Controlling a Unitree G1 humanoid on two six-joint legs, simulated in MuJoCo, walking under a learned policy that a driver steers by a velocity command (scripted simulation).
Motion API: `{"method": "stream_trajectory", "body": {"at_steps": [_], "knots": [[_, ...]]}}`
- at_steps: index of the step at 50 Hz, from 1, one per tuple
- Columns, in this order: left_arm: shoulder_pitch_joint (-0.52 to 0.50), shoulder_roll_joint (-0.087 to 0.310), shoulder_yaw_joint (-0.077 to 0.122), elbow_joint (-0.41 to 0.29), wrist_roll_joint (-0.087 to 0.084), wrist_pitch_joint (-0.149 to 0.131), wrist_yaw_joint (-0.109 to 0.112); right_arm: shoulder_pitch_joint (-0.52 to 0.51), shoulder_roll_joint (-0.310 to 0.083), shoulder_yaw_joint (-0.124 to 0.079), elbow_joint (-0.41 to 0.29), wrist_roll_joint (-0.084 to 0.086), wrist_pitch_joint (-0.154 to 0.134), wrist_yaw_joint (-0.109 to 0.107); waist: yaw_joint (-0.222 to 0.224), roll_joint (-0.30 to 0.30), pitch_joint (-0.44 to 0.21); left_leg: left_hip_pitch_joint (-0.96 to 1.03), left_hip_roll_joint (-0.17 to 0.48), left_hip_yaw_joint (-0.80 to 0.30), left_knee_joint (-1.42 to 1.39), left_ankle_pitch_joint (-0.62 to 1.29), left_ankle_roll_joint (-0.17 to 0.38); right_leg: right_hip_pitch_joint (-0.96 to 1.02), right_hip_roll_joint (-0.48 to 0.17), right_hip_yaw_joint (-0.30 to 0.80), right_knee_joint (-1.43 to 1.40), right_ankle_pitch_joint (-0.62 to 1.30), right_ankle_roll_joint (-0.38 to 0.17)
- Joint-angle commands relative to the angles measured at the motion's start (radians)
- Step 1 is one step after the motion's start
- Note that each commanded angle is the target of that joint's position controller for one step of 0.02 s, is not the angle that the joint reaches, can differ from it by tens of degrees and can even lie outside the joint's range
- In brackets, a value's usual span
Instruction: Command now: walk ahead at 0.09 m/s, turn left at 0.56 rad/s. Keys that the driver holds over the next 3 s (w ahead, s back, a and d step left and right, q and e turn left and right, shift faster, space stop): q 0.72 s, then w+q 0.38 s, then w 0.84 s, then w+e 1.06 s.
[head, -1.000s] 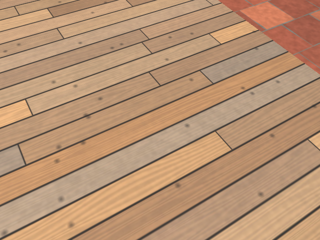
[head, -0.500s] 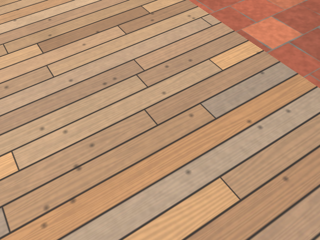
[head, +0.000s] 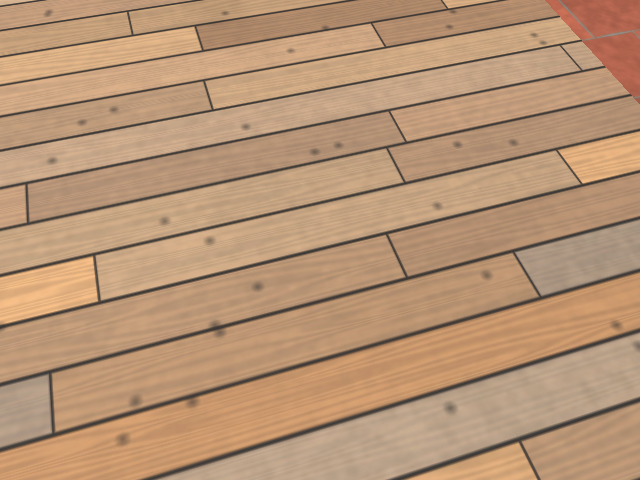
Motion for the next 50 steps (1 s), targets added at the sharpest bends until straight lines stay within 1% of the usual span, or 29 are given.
{"method": "stream_trajectory", "body": {"at_steps": [1,4,6,8,11,13,14,15,16,17,18,19,20,21,23,27,32,36,38,39,40,41,42,43,44,45,46,48,50], "knots": [[0.122,0.084,0.023,-0.025,0.0,0.022,0.006,0.021,-0.153,-0.041,-0.067,-0.004,-0.001,-0.004,0.029,0.078,-0.189,0.068,0.252,-0.25,-0.109,0.343,0.125,0.077,0.016,-0.024,-0.065,0.051,0.014],[0.045,0.095,0.026,-0.055,-0.004,0.032,0.009,0.036,-0.161,-0.048,-0.078,-0.006,0.017,-0.008,-0.003,0.107,-0.171,0.088,0.245,-0.327,-0.13,0.069,0.106,0.046,0.02,-0.003,-0.148,0.065,0.019],[0.008,0.097,0.025,-0.071,-0.008,0.032,0.011,0.047,-0.163,-0.052,-0.083,-0.01,0.026,-0.009,-0.021,0.119,-0.153,0.106,0.247,-0.378,-0.131,-0.03,0.103,0.041,0.031,0.009,-0.208,0.05,0.016],[-0.007,0.099,0.023,-0.082,-0.016,0.026,0.015,0.051,-0.164,-0.055,-0.087,-0.015,0.032,-0.008,-0.029,0.131,-0.144,0.122,0.251,-0.418,-0.114,-0.021,0.103,0.063,0.05,0.014,-0.266,0.019,0.008],[0.012,0.105,0.02,-0.091,-0.03,0.01,0.02,0.038,-0.168,-0.058,-0.096,-0.019,0.038,-0.004,-0.023,0.146,-0.152,0.14,0.253,-0.473,-0.068,0.122,0.095,0.148,0.089,0.016,-0.377,-0.037,-0.018],[0.072,0.106,0.018,-0.084,-0.038,-0.001,0.024,0.006,-0.167,-0.059,-0.104,-0.013,0.042,-0.001,0.009,0.153,-0.156,0.125,0.236,-0.502,-0.036,0.191,0.064,0.257,0.11,0.012,-0.528,-0.02,-0.039],[0.119,0.107,0.019,-0.074,-0.035,-0.01,0.028,-0.02,-0.162,-0.056,-0.109,-0.003,0.044,-0.003,0.043,0.14,-0.151,0.087,0.204,-0.494,-0.005,0.151,0.026,0.35,0.105,0.01,-0.682,0.061,-0.049],[0.143,0.147,0.028,-0.07,-0.022,-0.018,0.036,-0.025,-0.132,-0.048,-0.12,0.008,0.042,-0.006,0.047,0.075,-0.15,0.008,0.147,-0.448,0.065,0.003,-0.029,0.453,0.015,0.084,-0.823,0.103,-0.068],[0.09,0.249,0.045,-0.098,-0.004,-0.015,0.043,0.033,-0.049,-0.028,-0.138,0.02,0.038,-0.007,-0.01,-0.172,-0.156,-0.141,0.002,-0.241,0.271,-0.328,-0.098,0.539,-0.256,0.354,-0.901,0.173,-0.157],[0.055,0.265,0.053,-0.108,0.001,-0.005,0.034,0.034,-0.136,-0.05,-0.13,-0.009,0.039,-0.015,-0.003,-0.195,-0.121,-0.221,-0.049,-0.094,0.47,-0.506,-0.119,0.452,-0.357,0.443,-0.868,0.425,-0.271],[0.066,0.203,0.039,-0.114,-0.007,-0.002,0.027,0.037,-0.173,-0.062,-0.116,-0.024,0.041,-0.014,-0.009,-0.1,-0.126,-0.194,0.011,-0.102,0.603,-0.478,-0.129,0.435,-0.336,0.369,-0.834,0.538,-0.298],[0.03,0.154,0.025,-0.12,-0.015,-0.001,0.023,0.048,-0.166,-0.064,-0.097,-0.023,0.046,-0.008,-0.03,-0.06,-0.106,-0.184,0.028,-0.1,0.664,-0.421,-0.138,0.415,-0.266,0.257,-0.815,0.569,-0.271],[-0.002,0.139,0.02,-0.131,-0.013,0.001,0.021,0.062,-0.157,-0.064,-0.086,-0.019,0.056,0.0,-0.043,-0.078,-0.102,-0.187,0.031,-0.087,0.716,-0.369,-0.148,0.425,-0.202,0.164,-0.801,0.587,-0.235],[-0.006,0.139,0.02,-0.136,-0.011,0.002,0.024,0.07,-0.151,-0.061,-0.083,-0.017,0.065,0.011,-0.041,-0.127,-0.108,-0.204,0.033,-0.071,0.758,-0.343,-0.161,0.45,-0.171,0.108,-0.787,0.635,-0.222],[0.032,0.142,0.024,-0.134,-0.006,0.003,0.022,0.043,-0.141,-0.053,-0.09,-0.005,0.073,0.024,-0.012,-0.137,-0.12,-0.224,0.04,-0.044,0.767,-0.321,-0.185,0.497,-0.152,0.049,-0.769,0.696,-0.224],[0.117,0.167,0.041,-0.111,-0.008,0.001,0.02,-0.039,-0.12,-0.039,-0.121,-0.002,0.082,0.033,0.042,-0.143,-0.125,-0.255,0.07,-0.023,0.653,-0.325,-0.203,0.6,-0.196,0.04,-0.758,0.681,-0.251],[0.107,0.191,0.056,-0.107,-0.002,-0.002,0.003,-0.084,-0.093,-0.021,-0.15,0.004,0.087,0.044,0.049,-0.159,-0.126,-0.116,0.112,0.032,0.449,-0.351,-0.175,0.539,-0.229,-0.015,-0.751,0.61,-0.253],[0.098,0.22,0.068,-0.098,-0.002,0.005,-0.012,-0.083,-0.098,-0.016,-0.169,0.013,0.08,0.044,0.046,-0.183,-0.137,0.011,0.106,0.087,0.28,-0.35,-0.133,0.489,-0.247,-0.048,-0.704,0.582,-0.232],[0.089,0.232,0.074,-0.097,-0.008,0.013,-0.016,-0.04,-0.093,-0.013,-0.161,0.002,0.069,0.043,0.012,-0.147,-0.157,0.156,0.085,0.118,0.09,-0.257,-0.093,0.399,-0.239,-0.085,-0.662,0.265,-0.179],[0.098,0.208,0.07,-0.095,-0.006,0.018,-0.017,0.032,-0.115,-0.022,-0.129,-0.008,0.059,0.037,-0.016,-0.067,-0.168,0.304,0.075,0.073,-0.002,-0.263,-0.067,0.271,-0.205,-0.124,-0.565,0.038,-0.13],[0.101,0.121,0.046,-0.115,0.005,0.025,-0.025,0.108,-0.205,-0.043,-0.111,-0.021,0.045,0.027,-0.043,0.226,-0.141,0.409,0.304,-0.281,-0.173,-0.487,-0.006,0.04,-0.09,-0.246,-0.249,-0.233,-0.064],[0.004,0.113,0.036,-0.195,0.022,0.031,-0.019,0.142,-0.331,-0.069,-0.143,-0.016,0.036,0.027,-0.079,0.32,-0.068,0.343,0.517,-0.703,-0.28,-0.607,0.145,-0.212,0.072,-0.156,-0.11,-0.312,-0.034],[-0.069,0.174,0.05,-0.207,0.024,0.027,-0.021,0.149,-0.269,-0.06,-0.121,-0.019,0.039,0.02,-0.098,0.196,-0.003,0.273,0.498,-0.662,-0.302,-0.691,0.184,-0.222,0.012,-0.03,-0.053,-0.214,-0.042],[-0.048,0.197,0.06,-0.192,-0.001,0.017,-0.034,0.095,-0.208,-0.036,-0.124,-0.009,0.041,0.012,-0.047,0.181,0.04,0.231,0.437,-0.563,-0.311,-0.704,0.154,-0.202,-0.008,-0.027,-0.071,-0.091,-0.044],[-0.009,0.198,0.062,-0.162,-0.009,0.004,-0.044,0.046,-0.18,-0.026,-0.128,-0.004,0.035,0.006,-0.011,0.17,0.054,0.216,0.365,-0.472,-0.32,-0.6,0.115,-0.162,-0.019,-0.028,-0.11,0.0,-0.035],[0.024,0.193,0.063,-0.135,0.005,-0.003,-0.05,0.025,-0.17,-0.022,-0.134,-0.002,0.023,-0.001,0.003,0.172,0.037,0.226,0.314,-0.407,-0.312,-0.471,0.094,-0.122,-0.019,-0.037,-0.121,0.061,-0.026],[0.048,0.185,0.061,-0.112,0.017,-0.005,-0.056,0.033,-0.154,-0.016,-0.13,-0.003,0.01,-0.001,0.006,0.149,0.007,0.243,0.284,-0.361,-0.298,-0.35,0.09,-0.094,-0.013,-0.044,-0.112,0.109,-0.02],[0.052,0.161,0.057,-0.104,0.016,-0.004,-0.062,0.082,-0.163,-0.02,-0.109,0.003,-0.014,0.008,0.007,0.099,-0.032,0.281,0.272,-0.335,-0.277,-0.23,0.096,-0.095,-0.003,-0.048,-0.125,0.154,-0.014],[0.012,0.15,0.055,-0.112,0.011,-0.002,-0.06,0.128,-0.171,-0.024,-0.092,0.004,-0.026,0.011,-0.01,0.102,-0.029,0.298,0.271,-0.343,-0.277,-0.215,0.107,-0.124,0.0,-0.049,-0.174,0.179,-0.002]]}}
